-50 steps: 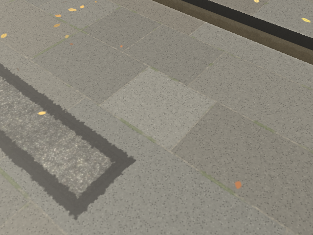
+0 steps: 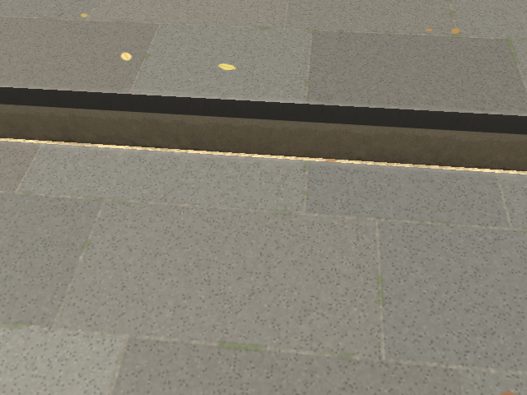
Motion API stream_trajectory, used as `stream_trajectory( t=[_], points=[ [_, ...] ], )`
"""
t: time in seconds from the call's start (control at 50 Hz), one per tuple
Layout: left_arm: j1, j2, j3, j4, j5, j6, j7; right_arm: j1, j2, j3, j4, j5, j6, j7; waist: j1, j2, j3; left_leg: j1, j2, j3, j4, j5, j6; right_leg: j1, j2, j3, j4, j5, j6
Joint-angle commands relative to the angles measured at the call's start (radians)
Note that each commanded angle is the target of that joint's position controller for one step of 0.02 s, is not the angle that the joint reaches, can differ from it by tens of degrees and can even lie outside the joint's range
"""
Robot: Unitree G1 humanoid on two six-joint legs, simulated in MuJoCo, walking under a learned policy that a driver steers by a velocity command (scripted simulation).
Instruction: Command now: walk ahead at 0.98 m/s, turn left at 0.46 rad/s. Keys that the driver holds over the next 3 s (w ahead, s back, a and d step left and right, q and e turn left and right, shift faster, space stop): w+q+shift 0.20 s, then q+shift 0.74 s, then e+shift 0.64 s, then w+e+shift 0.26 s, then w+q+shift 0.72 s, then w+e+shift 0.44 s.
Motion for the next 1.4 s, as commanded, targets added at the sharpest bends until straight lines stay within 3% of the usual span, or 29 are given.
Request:
stream_trajectory(
  t=[0.02,0.08,0.14,0.2,0.24,0.26,0.28,0.3,0.32,0.34,0.38,0.46,0.56,0.64,0.66,0.68,0.7,0.72,0.76,0.86,0.94,1.06,1.08,1.1,1.12,1.16,1.2,1.28,1.4],
  points=[
    [-0.025,0.037,-0.017,-0.125,0.023,0.006,-0.006,0.034,-0.053,0.002,-0.036,0.013,-0.038,-0.004,0.072,0.032,0.038,0.056,0.276,-0.506,-0.319,-0.099,0.198,-0.236,-0.1,0.034,-0.122,-0.037,0.055],
    [-0.221,0.035,-0.045,-0.216,-0.004,0.006,-0.022,0.046,-0.083,-0.008,-0.065,0.013,-0.044,-0.008,0.043,0.031,0.1,-0.106,0.23,-0.413,-0.404,0.007,0.175,-0.132,-0.101,-0.03,-0.43,0.149,0.102],
    [-0.301,0.023,-0.056,-0.242,-0.028,0.006,-0.029,0.077,-0.121,-0.024,-0.075,0.031,-0.045,0.004,-0.005,0.062,0.072,-0.128,0.202,-0.365,-0.405,0.236,0.118,0.081,-0.042,-0.077,-0.621,0.359,0.108],
    [-0.302,0.063,-0.042,-0.252,-0.028,0.003,-0.008,0.134,-0.131,-0.029,-0.065,0.037,-0.033,0.0,-0.022,0.069,0.019,0.09,0.218,-0.376,-0.255,0.47,0.075,0.107,-0.011,-0.067,-0.749,0.314,0.093],
    [-0.141,0.11,-0.018,-0.214,-0.019,-0.011,0.019,0.149,-0.168,-0.04,-0.053,0.036,-0.022,-0.005,0.051,0.063,-0.092,0.159,0.164,-0.337,0.073,0.771,0.012,0.304,0.036,-0.082,-0.835,0.256,0.067],
    [0.012,0.154,0.0,-0.189,-0.006,-0.027,0.039,0.114,-0.162,-0.042,-0.068,0.048,-0.025,-0.004,0.127,0.088,-0.168,0.026,0.118,-0.339,0.297,0.659,-0.018,0.524,-0.059,-0.008,-0.831,0.309,0.043],
    [0.208,0.238,0.024,-0.167,0.018,-0.027,0.06,0.094,-0.051,-0.017,-0.115,0.06,-0.031,-0.014,0.179,-0.025,-0.327,-0.136,0.079,-0.238,0.601,0.116,-0.032,0.773,-0.352,0.193,-0.755,0.48,0.002],
    [0.213,0.286,0.043,-0.161,0.012,-0.014,0.044,0.206,-0.013,-0.001,-0.174,0.102,-0.017,-0.037,0.113,-0.286,-0.56,-0.338,0.023,-0.122,0.907,-0.417,-0.064,0.977,-0.642,0.573,-0.731,0.725,-0.147],
    [0.167,0.186,0.037,-0.174,-0.008,0.002,0.034,0.138,-0.101,-0.016,-0.152,0.053,0.009,-0.051,0.115,-0.117,-0.489,-0.415,0.124,-0.099,0.946,-0.313,-0.057,0.861,-0.549,0.508,-0.747,0.703,-0.141],
    [0.098,0.1,0.019,-0.198,-0.06,0.002,0.044,0.055,-0.042,0.004,-0.204,0.074,0.014,-0.049,0.141,-0.227,-0.342,-0.519,0.165,-0.144,0.979,-0.291,-0.108,0.819,-0.472,0.355,-0.792,0.742,-0.145],
    [0.005,0.061,0.014,-0.171,-0.061,0.006,0.047,-0.023,-0.09,-0.022,-0.233,0.066,0.04,-0.044,0.075,-0.097,-0.18,-0.501,0.228,-0.103,0.917,-0.201,-0.138,0.584,-0.369,0.157,-0.848,0.719,-0.103],
    [-0.151,0.079,0.035,-0.138,-0.07,0.004,0.045,-0.105,0.012,0.005,-0.319,0.059,0.079,-0.017,-0.002,-0.075,0.008,-0.383,0.268,-0.04,0.606,-0.121,-0.148,0.247,-0.327,-0.071,-1.004,0.671,-0.088],
    [-0.188,0.181,0.068,-0.109,-0.112,0.015,0.056,-0.118,-0.048,-0.005,-0.312,0.044,0.082,0.042,-0.007,-0.049,-0.065,-0.133,0.206,0.055,0.238,0.227,-0.088,0.277,-0.283,-0.255,-0.916,0.667,-0.032],
    [-0.165,0.231,0.087,-0.108,-0.134,0.04,0.048,-0.011,-0.184,-0.069,-0.307,0.045,0.083,0.033,-0.098,-0.017,-0.132,0.118,0.093,0.12,0.108,0.178,0.031,0.29,-0.266,-0.293,-0.553,0.811,0.027],
    [-0.119,0.178,0.071,-0.114,-0.11,0.045,0.04,0.06,-0.232,-0.092,-0.292,0.049,0.077,0.013,-0.119,0.091,-0.138,0.29,0.099,0.036,0.035,0.335,0.079,0.13,-0.202,-0.276,-0.304,0.421,0.072],
    [0.006,0.069,0.039,-0.131,-0.044,0.044,0.027,-0.049,-0.345,-0.098,-0.35,0.039,0.076,-0.003,0.034,0.397,-0.162,0.461,0.317,-0.35,0.083,0.85,0.228,-0.171,-0.021,-0.254,0.072,-0.433,0.143],
    [0.045,0.172,0.043,-0.154,-0.064,0.034,0.016,-0.083,-0.33,-0.086,-0.426,0.0,0.058,0.015,0.009,0.313,-0.436,0.587,0.487,-0.775,-0.091,0.487,0.387,-0.284,0.043,0.016,0.226,-0.427,0.141],
    [-0.069,0.231,0.054,-0.17,-0.087,0.026,0.012,-0.119,-0.288,-0.076,-0.444,0.013,0.049,0.026,-0.025,0.15,-0.384,0.518,0.47,-0.738,-0.169,0.301,0.329,-0.301,0.008,0.08,0.185,-0.321,0.116],
    [-0.117,0.201,0.05,-0.173,-0.063,0.036,0.032,-0.193,-0.217,-0.055,-0.446,0.054,0.051,0.013,0.033,0.004,-0.198,0.291,0.38,-0.595,-0.169,0.212,0.225,-0.283,-0.041,0.087,0.026,-0.217,0.113],
    [-0.098,0.128,0.037,-0.152,-0.054,0.066,0.039,-0.24,-0.215,-0.063,-0.461,0.034,0.084,-0.036,0.071,0.03,-0.197,0.06,0.25,-0.428,-0.121,0.488,0.166,-0.078,0.006,0.053,-0.315,-0.13,0.158],
    [-0.123,0.108,0.033,-0.155,-0.068,0.085,0.038,-0.249,-0.204,-0.064,-0.467,0.044,0.113,-0.056,0.053,0.091,-0.199,0.007,0.214,-0.474,-0.119,0.227,0.115,-0.03,0.042,0.07,-0.448,-0.002,0.17],
    [-0.075,0.072,0.019,-0.156,-0.047,0.065,0.014,-0.245,-0.056,0.006,-0.431,0.017,0.103,-0.035,0.046,0.182,-0.204,-0.026,0.232,-0.412,-0.008,0.169,0.045,0.204,-0.032,-0.007,-0.716,0.153,0.11],
    [-0.09,0.046,0.007,-0.162,-0.027,0.061,0.004,-0.176,0.012,0.029,-0.391,0.004,0.095,-0.03,0.029,0.135,-0.182,-0.037,0.185,-0.362,0.012,0.031,-0.014,0.271,-0.068,0.045,-0.841,0.254,0.083],
    [-0.146,0.112,0.015,-0.194,-0.012,0.062,0.004,-0.062,0.015,0.028,-0.365,-0.017,0.09,-0.032,-0.064,-0.054,-0.142,-0.043,0.079,-0.245,0.165,-0.234,-0.082,0.241,-0.196,0.24,-0.899,0.342,0.02],
    [-0.195,0.121,0.012,-0.204,-0.008,0.064,0.007,-0.073,-0.049,0.007,-0.382,-0.012,0.084,-0.033,-0.096,-0.184,-0.059,-0.016,0.078,-0.179,0.145,-0.248,-0.127,0.08,-0.272,0.376,-0.98,0.223,-0.104],
    [-0.182,0.155,0.032,-0.22,-0.053,0.078,0.011,-0.24,-0.112,-0.016,-0.397,-0.002,0.074,-0.045,-0.02,-0.122,0.003,0.029,0.101,-0.128,0.09,-0.103,-0.137,0.008,-0.195,0.377,-1.0,-0.046,-0.071],
    [-0.1,0.253,0.067,-0.22,-0.08,0.091,0.02,-0.277,-0.089,-0.021,-0.402,0.004,0.076,-0.048,0.023,-0.131,0.004,-0.029,0.075,-0.091,0.127,-0.129,-0.137,0.074,-0.186,0.424,-0.995,-0.084,-0.073],
    [0.013,0.215,0.08,-0.22,-0.081,0.097,0.037,-0.296,-0.056,-0.023,-0.388,0.027,0.059,-0.047,0.075,-0.145,-0.088,-0.238,0.059,-0.15,0.34,-0.329,-0.155,0.349,-0.209,0.539,-0.947,0.178,-0.138],
    [-0.03,0.203,0.106,-0.247,-0.1,0.147,0.052,-0.275,-0.036,-0.021,-0.331,0.053,0.043,-0.038,0.059,-0.147,-0.167,-0.107,0.032,-0.139,0.158,-0.219,-0.17,0.353,-0.126,0.514,-0.917,0.268,-0.091]
  ],
)
Next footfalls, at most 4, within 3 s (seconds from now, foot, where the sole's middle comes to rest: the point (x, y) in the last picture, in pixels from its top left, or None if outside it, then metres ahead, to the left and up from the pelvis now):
0.28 right None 0.46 -0.13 -0.77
0.66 left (204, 351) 0.60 0.17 -0.77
1.08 right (253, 290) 0.77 0.04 -0.77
1.48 left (212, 362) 0.57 0.15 -0.77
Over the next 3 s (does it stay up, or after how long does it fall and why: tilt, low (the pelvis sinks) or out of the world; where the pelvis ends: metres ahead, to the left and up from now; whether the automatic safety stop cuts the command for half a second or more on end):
stays up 1.49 0.37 -0.05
